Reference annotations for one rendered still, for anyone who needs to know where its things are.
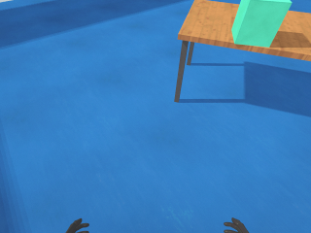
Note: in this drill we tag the table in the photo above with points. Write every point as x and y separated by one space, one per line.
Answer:
210 23

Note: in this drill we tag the carton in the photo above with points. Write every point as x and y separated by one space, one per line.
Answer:
258 21

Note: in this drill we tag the robot left hand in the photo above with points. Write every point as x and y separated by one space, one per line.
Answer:
77 225

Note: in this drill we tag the robot right hand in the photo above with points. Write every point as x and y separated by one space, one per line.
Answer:
237 225

